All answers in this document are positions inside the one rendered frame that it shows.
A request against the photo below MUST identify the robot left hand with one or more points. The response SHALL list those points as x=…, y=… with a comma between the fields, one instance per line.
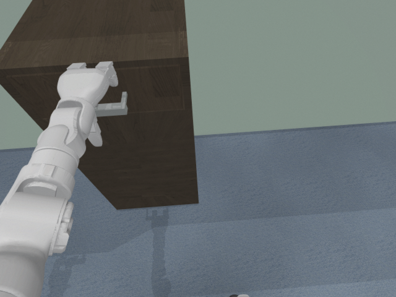
x=89, y=84

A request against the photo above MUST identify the robot left forearm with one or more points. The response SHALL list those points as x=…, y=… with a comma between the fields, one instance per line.
x=55, y=159

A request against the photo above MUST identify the handle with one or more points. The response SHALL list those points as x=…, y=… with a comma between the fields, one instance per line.
x=112, y=109

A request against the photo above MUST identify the drawer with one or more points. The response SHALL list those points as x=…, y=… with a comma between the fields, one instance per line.
x=149, y=88

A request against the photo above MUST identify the left robot upper arm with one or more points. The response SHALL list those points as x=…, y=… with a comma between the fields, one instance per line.
x=32, y=227

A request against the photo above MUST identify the cabinet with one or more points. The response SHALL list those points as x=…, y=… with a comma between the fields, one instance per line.
x=147, y=158

